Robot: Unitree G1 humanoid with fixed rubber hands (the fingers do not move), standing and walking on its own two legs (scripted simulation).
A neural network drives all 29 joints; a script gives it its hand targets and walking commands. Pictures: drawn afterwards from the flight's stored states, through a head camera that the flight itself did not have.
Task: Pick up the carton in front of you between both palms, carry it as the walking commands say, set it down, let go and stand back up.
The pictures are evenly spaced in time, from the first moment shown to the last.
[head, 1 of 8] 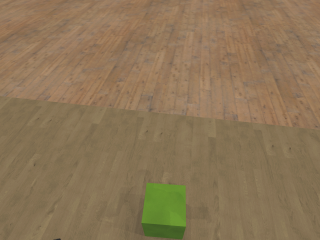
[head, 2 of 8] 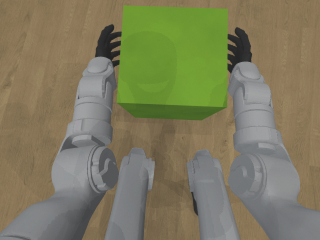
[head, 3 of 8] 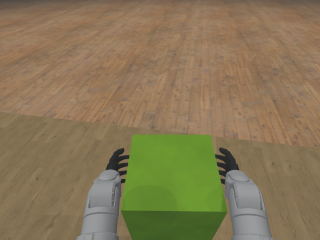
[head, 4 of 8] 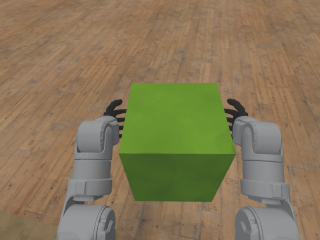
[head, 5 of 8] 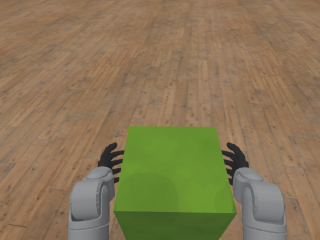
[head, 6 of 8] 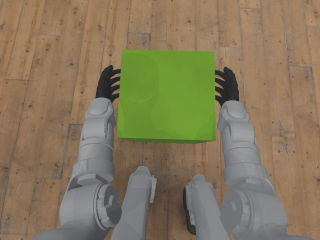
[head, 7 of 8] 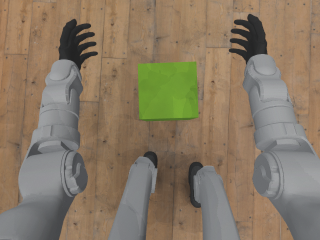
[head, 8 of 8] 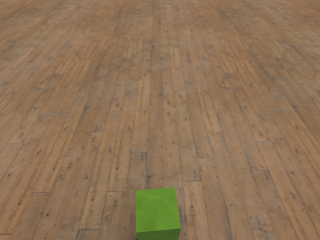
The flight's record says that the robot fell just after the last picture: no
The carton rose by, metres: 0.68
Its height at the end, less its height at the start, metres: -0.12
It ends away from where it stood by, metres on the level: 2.75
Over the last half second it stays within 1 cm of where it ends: yes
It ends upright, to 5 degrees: yes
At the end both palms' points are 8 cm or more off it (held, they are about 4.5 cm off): yes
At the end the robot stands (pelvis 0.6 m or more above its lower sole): yes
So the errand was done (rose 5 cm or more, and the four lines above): yes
